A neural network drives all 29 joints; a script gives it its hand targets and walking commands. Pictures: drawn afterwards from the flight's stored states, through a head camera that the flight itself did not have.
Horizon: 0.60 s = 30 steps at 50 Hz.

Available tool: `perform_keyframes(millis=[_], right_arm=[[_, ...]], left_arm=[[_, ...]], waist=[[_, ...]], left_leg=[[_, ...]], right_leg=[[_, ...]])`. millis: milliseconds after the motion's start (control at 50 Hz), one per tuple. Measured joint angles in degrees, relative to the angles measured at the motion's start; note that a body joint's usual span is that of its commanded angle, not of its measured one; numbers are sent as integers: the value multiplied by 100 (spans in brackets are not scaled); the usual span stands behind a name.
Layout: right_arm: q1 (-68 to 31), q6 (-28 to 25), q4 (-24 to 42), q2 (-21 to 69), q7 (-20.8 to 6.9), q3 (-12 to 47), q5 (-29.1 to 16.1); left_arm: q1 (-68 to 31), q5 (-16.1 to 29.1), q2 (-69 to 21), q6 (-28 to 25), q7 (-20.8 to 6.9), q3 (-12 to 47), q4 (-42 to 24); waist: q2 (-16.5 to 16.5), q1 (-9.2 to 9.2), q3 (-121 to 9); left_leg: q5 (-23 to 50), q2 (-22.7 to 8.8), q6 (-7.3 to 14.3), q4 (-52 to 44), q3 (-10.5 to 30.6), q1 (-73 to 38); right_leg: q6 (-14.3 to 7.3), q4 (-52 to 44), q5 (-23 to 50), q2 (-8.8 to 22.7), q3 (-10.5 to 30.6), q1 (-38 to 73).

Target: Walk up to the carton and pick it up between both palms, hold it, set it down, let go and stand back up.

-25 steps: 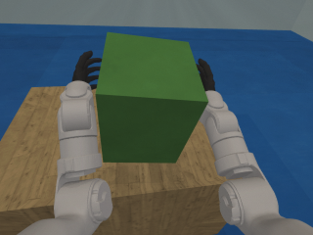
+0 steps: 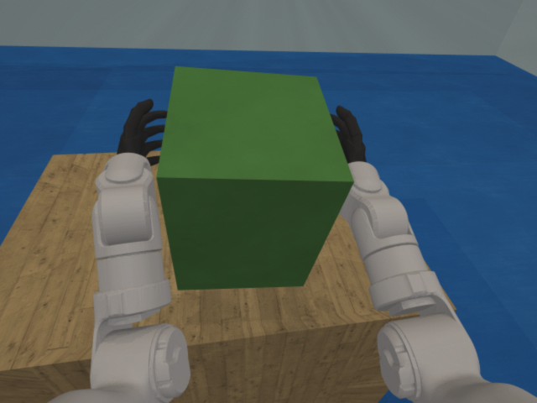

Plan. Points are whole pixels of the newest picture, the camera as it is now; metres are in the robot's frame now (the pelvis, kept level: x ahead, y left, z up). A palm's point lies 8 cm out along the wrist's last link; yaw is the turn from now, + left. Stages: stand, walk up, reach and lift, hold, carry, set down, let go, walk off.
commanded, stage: hold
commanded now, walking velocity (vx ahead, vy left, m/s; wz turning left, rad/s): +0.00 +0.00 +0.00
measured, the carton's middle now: (245, 186) +0.37 +0.01 +0.17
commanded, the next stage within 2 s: none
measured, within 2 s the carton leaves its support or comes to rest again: neither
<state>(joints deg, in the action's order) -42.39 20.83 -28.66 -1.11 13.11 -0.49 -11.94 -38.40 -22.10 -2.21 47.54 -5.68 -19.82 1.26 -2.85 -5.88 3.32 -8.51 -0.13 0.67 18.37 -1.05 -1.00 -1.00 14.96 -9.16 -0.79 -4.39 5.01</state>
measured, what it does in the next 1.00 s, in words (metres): stands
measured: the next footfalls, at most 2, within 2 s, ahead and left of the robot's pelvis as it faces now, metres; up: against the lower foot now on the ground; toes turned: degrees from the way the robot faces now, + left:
none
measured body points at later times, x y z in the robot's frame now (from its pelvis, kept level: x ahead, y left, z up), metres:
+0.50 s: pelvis +0.00 -0.01 +0.00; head -0.06 +0.02 +0.44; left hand +0.37 +0.16 +0.23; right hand +0.38 -0.14 +0.22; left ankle +0.03 +0.11 -0.75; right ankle +0.01 -0.10 -0.75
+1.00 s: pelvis +0.00 +0.00 +0.00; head -0.06 +0.02 +0.45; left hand +0.37 +0.16 +0.23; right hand +0.38 -0.14 +0.22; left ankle +0.03 +0.11 -0.75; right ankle +0.01 -0.10 -0.75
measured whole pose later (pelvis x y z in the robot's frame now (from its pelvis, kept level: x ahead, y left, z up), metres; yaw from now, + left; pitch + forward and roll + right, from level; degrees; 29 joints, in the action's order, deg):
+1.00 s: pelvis +0.00 +0.00 +0.00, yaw +0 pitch -11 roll -1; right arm -43.2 19.9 -30.4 -0.8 12.4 -1.4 -10.6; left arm -39.6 -22.5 -2.2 47.2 -5.5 -20.1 2.6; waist -3.5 -5.4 3.0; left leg -8.1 -0.3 0.6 17.9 -1.1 -0.8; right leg -1.2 15.0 -9.1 -0.9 -4.4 4.5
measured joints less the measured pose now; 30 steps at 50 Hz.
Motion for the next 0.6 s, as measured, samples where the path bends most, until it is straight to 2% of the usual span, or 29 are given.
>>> perform_keyframes(millis=[260, 600], right_arm=[[-101, -74, -266, -6, -74, -46, 136], [-15, -47, -128, -11, 39, 72, 33]], left_arm=[[-161, -88, -61, -13, 42, -104, 205], [-39, -19, -9, -64, -40, -92, 152]], waist=[[-77, 112, -74], [-48, 9, -56]], left_leg=[[47, -38, -20, -96, -37, -58], [0, -25, -27, -44, 26, -87]], right_leg=[[-47, 5, 4, -38, 39, -5], [-26, -20, -23, -28, -25, 82]])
